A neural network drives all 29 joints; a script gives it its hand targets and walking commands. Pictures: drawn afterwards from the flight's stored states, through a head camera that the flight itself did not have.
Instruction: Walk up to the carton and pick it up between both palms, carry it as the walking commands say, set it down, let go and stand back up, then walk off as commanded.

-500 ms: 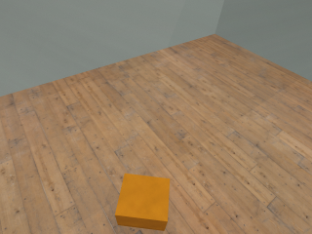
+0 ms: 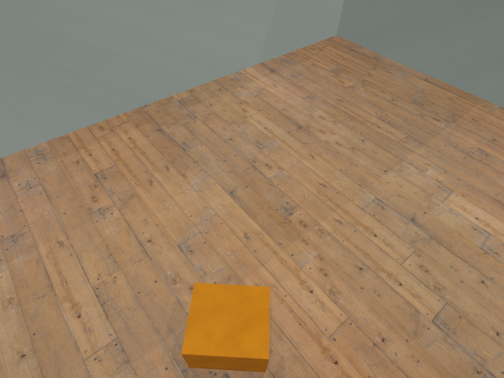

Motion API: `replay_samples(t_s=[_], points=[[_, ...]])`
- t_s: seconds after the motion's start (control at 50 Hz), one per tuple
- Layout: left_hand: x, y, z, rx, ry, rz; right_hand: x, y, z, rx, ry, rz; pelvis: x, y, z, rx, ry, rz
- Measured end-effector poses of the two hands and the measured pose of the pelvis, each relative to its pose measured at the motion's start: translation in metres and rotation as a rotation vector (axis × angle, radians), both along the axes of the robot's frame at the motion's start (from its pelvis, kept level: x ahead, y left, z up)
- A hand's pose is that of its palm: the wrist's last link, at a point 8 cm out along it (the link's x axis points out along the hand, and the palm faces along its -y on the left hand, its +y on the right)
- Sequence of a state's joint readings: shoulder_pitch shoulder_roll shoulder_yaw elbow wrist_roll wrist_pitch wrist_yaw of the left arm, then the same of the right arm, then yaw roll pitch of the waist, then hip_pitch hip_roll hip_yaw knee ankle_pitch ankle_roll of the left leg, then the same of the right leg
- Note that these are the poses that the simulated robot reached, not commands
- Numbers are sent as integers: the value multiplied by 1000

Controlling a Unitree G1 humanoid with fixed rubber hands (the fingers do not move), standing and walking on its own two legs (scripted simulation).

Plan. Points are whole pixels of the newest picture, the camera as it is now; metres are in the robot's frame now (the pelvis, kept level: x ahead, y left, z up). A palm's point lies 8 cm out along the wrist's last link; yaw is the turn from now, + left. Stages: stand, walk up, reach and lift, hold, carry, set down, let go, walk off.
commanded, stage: walk up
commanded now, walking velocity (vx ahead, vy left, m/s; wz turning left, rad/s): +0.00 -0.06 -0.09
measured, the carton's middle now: (229, 327) +0.42 +0.06 -0.68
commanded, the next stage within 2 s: none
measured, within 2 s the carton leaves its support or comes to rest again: neither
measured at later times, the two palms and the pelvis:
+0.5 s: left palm out of the picture +0.01 +0.22 -0.14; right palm out of the picture -0.04 -0.27 -0.16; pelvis -0.03 -0.04 -0.01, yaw -2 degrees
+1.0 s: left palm out of the picture -0.01 +0.18 -0.14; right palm out of the picture -0.03 -0.25 -0.14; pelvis -0.02 -0.04 +0.01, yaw -2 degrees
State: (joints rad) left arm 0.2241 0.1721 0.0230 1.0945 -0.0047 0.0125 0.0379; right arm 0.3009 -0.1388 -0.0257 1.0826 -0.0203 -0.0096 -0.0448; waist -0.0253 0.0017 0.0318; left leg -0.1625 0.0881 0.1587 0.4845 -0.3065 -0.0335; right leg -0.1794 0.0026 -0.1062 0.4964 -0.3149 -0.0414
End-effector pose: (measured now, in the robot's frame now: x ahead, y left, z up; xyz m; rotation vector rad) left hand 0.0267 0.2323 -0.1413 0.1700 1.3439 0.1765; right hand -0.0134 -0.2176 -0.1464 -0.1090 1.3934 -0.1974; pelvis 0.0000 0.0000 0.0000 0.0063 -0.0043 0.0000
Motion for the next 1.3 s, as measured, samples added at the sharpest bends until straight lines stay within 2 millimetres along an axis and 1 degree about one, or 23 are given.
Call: replay_samples(t_s=[0.14, 0.24, 0.32, 0.38, 0.44, 0.48, 0.52, 0.56, 0.64, 0.7, 0.76, 0.8, 0.9, 0.94, 1.04, 1.08, 1.14, 1.24, 1.3], points=[[-13, -16, -5, -16, 9, 0, 10, -24, 0, -38, -24, 19, -8, -10, -3, -2, -8, -4], [-24, -20, -7, -26, 18, 0, 9, -31, 2, -55, -24, 26, -16, -12, -4, -7, -9, -4], [-29, -16, -9, -29, 26, -2, 0, -32, 4, -65, -22, 19, -20, -11, -4, -4, -4, -13], [-28, -11, -10, -17, 25, -13, -13, -34, 1, -70, -10, 10, -24, -14, -7, -3, 3, -26], [-24, -10, -6, 4, 15, -27, -26, -40, -5, -59, 18, 7, -27, -22, -9, -7, 5, -34], [-22, -12, -3, 25, -3, -37, -30, -45, -10, -38, 34, 9, -29, -31, -11, -7, 5, -35], [-22, -16, -3, 46, -27, -50, -28, -52, -17, -15, 36, 14, -31, -41, -15, 2, 6, -42], [-27, -24, 3, 52, -30, -53, -23, -58, -18, 1, 36, 29, -33, -44, -12, -8, 2, -40], [-41, -38, 14, 43, -2, -35, -4, -66, -8, 13, -8, 38, -33, -46, 0, 2, 9, -50], [-45, -44, 14, 28, 10, -19, 7, -69, 0, 6, -39, 50, -32, -46, 4, 3, 12, -40], [-44, -46, 8, 6, 11, -8, 13, -67, 3, -13, -55, 60, -30, -43, 3, -10, 12, -29], [-43, -46, 1, -15, 13, 2, 14, -64, 3, -30, -62, 62, -28, -40, 0, -24, 8, -18], [-37, -52, -3, -59, 12, -1, 1, -47, 11, -21, -37, 40, -23, -37, 5, -7, -5, -30], [-35, -54, -3, -68, 9, 1, -6, -40, 11, -7, -15, 36, -21, -36, 6, -9, -7, -29], [-34, -53, -1, -60, 25, -6, -18, -27, 7, 26, 20, 13, -17, -34, 7, -10, -13, -32], [-34, -50, 1, -46, 30, -8, -22, -24, 4, 38, 37, 11, -17, -33, 7, -12, -7, -29], [-43, -34, 8, 7, 38, 6, -22, -24, 0, 38, 81, 36, -22, -23, 6, -2, 5, -31], [-70, 11, 19, 81, 109, 39, -1, -24, 0, 7, 39, 65, -26, 3, 7, 19, 12, -26], [-75, 40, 15, 89, 131, 42, 12, -15, 3, -14, 10, 79, -24, 20, 3, 12, 16, -6]])
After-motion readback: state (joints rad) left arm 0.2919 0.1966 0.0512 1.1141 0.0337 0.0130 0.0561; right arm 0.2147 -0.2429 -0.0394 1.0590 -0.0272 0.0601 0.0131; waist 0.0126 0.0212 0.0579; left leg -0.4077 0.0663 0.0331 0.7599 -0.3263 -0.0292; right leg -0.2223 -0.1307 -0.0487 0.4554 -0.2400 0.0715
